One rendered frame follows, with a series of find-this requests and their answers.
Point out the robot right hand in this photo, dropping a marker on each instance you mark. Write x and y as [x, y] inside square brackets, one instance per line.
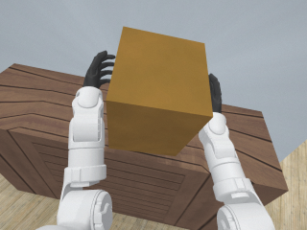
[215, 93]

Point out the robot left upper arm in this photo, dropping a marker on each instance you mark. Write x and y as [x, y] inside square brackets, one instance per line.
[84, 210]

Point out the pedestal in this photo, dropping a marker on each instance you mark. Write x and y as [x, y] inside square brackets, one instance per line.
[35, 114]

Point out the robot left hand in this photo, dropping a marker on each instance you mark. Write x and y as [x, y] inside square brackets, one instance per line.
[94, 73]

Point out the left robot forearm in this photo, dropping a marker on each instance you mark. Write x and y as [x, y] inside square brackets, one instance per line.
[86, 142]

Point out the carton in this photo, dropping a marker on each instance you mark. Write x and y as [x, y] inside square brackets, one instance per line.
[159, 96]

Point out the right robot forearm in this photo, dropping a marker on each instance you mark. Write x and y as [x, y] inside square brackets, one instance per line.
[230, 183]

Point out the robot right upper arm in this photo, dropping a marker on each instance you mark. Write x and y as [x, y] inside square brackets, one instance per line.
[243, 216]

